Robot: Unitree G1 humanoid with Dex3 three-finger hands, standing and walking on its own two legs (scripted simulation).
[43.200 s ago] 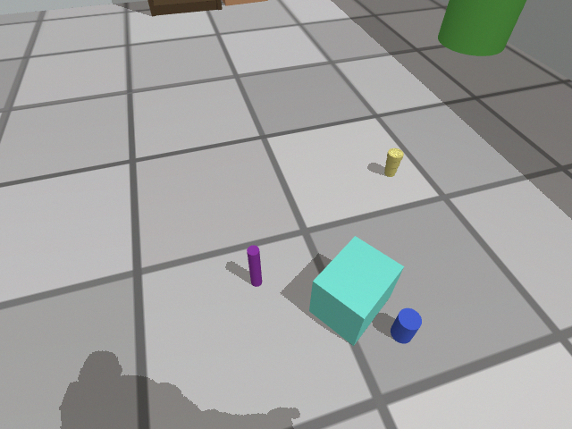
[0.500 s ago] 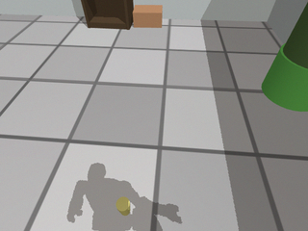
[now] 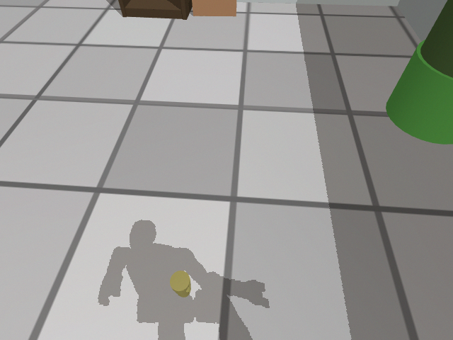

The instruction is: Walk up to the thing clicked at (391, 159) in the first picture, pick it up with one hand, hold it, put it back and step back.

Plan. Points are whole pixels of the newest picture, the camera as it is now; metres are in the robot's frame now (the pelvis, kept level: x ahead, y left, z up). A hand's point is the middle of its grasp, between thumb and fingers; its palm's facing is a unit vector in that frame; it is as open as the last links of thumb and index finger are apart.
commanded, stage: step back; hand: left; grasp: from the side
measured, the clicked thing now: (182, 285) +0.41 +0.20 -0.71
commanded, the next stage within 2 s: none
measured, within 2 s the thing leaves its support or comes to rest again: neither
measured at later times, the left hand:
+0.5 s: hand out of the picture +0.04 +0.29 -0.17, palm faces -0.10 -0.92 -0.37, open 7.4 cm
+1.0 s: hand out of the picture -0.08 +0.32 -0.16, palm faces +0.00 -0.93 -0.37, open 7.4 cm
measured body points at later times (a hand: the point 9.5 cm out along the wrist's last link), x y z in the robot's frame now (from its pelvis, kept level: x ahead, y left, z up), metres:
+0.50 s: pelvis -0.09 +0.04 -0.02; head -0.01 +0.05 +0.43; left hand +0.05 +0.34 -0.15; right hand -0.01 -0.28 -0.13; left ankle -0.03 +0.13 -0.74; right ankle -0.11 -0.10 -0.71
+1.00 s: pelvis -0.22 +0.05 -0.02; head -0.16 +0.07 +0.43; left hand -0.08 +0.36 -0.14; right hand -0.13 -0.27 -0.12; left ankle -0.20 +0.16 -0.74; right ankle -0.18 -0.09 -0.70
